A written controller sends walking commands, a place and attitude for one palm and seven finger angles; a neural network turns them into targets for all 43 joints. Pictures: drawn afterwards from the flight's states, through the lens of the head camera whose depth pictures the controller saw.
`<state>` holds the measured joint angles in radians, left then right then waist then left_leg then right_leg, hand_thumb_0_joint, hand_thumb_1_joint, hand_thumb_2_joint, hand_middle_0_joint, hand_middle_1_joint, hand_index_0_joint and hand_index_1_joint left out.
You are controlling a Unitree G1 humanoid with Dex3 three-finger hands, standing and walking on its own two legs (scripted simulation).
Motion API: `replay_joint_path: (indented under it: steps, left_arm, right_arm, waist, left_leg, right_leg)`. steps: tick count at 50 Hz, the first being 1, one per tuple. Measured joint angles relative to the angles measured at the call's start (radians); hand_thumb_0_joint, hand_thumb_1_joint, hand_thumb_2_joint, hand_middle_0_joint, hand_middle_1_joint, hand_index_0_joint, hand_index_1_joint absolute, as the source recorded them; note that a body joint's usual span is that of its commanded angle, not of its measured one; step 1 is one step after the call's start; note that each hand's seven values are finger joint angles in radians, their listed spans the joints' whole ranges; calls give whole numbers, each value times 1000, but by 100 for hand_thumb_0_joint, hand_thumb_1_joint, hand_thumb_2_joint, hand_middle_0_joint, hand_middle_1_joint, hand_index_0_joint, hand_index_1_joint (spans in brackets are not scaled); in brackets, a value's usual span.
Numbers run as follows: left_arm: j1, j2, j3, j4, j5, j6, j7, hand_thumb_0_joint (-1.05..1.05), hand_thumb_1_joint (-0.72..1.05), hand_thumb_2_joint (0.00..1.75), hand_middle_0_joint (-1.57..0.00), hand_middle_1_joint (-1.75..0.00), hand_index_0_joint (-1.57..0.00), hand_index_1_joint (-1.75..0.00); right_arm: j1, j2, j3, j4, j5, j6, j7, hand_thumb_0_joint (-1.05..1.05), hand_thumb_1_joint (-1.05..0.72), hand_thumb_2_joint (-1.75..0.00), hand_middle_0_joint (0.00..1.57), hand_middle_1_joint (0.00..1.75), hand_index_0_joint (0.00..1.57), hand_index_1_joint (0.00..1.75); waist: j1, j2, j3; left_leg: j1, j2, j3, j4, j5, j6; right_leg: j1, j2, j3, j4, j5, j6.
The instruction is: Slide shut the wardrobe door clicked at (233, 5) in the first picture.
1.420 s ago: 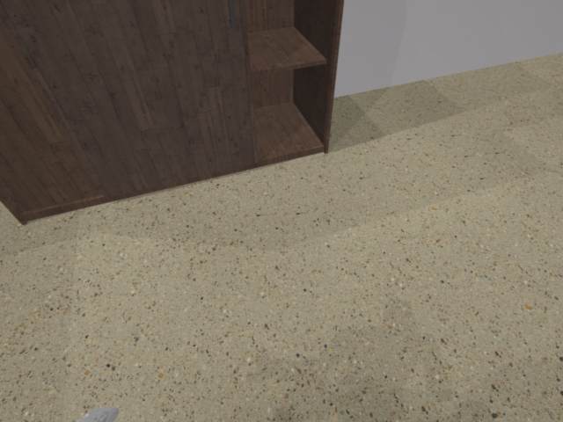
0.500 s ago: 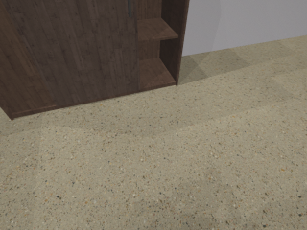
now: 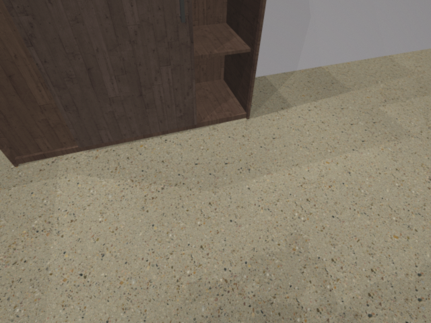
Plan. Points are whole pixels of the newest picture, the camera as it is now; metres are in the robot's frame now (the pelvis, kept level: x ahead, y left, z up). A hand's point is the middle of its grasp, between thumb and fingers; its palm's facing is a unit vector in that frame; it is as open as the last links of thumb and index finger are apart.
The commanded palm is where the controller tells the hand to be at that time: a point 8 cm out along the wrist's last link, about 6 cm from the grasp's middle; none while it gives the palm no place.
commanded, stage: look at it before walking up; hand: left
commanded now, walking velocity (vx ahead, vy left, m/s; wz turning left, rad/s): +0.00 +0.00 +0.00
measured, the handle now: out of the picture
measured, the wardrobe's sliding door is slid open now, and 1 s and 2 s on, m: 0.40 0.40 0.40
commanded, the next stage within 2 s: walk to a spot facing it in 0.02 s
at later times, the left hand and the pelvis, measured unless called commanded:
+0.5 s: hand out of the picture +0.05 +0.17 -0.19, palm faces -0.04 -0.98 -0.20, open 7.4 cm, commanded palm none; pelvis +0.07 -0.02 -0.03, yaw -4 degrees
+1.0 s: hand (146, 256) +0.31 +0.20 -0.19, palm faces -0.13 -0.97 -0.19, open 7.4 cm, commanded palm none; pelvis +0.27 +0.01 -0.01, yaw -13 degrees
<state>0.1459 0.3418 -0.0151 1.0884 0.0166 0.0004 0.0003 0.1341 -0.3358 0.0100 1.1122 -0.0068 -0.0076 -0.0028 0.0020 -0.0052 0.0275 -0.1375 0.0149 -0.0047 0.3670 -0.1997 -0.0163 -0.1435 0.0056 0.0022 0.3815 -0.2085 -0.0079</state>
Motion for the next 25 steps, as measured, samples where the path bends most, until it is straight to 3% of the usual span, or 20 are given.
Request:
replay_joint_path:
  steps: [10,20,25]
  left_arm:
    - [14,-8,0,4,1,6,8,1,90,90,-21,-30,-20,-30]
    - [190,-100,19,-4,13,14,-20,1,91,90,-20,-30,-20,-30]
    - [237,-159,30,4,15,-17,-20,1,91,90,-20,-30,-20,-30]
  right_arm:
    - [5,9,2,4,-5,6,-3,1,-91,-90,20,30,21,30]
    - [146,104,-9,-13,-14,-4,4,1,-91,-90,20,30,20,30]
    - [228,135,-24,9,-7,-14,-3,1,-91,-90,20,30,21,30]
  waist:
    - [5,0,-9]
    - [12,-12,-51]
    - [0,33,-35]
  left_leg:
    - [-4,1,4,13,-12,-1]
    - [-28,21,62,185,-179,2]
    - [-58,68,57,334,-260,-1]
  right_leg:
    - [-4,1,3,9,-8,2]
    - [-71,19,51,221,-172,-28]
    - [-45,43,-3,257,-242,-26]
